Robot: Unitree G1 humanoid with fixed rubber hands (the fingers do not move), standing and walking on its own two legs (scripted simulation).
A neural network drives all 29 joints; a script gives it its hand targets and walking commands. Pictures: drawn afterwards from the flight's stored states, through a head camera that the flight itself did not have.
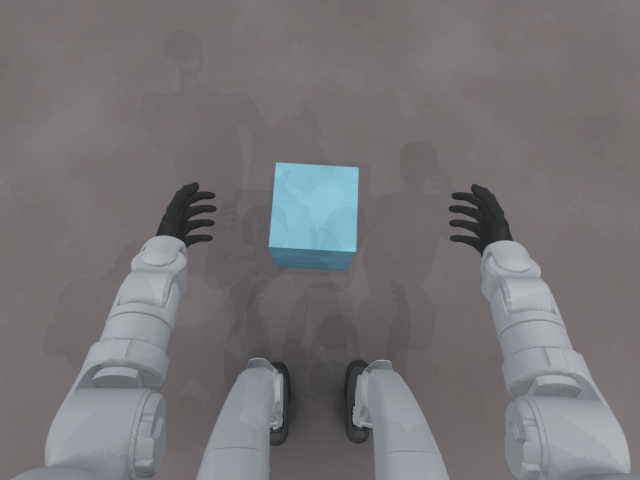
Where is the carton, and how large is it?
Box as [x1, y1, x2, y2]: [269, 162, 358, 270]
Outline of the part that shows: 276,162 269,248 277,266 345,270 355,252 358,167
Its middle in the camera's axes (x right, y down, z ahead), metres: -0.02 -0.06 +1.02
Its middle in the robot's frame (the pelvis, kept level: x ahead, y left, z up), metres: +0.56 +0.02 -0.58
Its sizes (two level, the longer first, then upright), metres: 0.210 0.200 0.250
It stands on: the floor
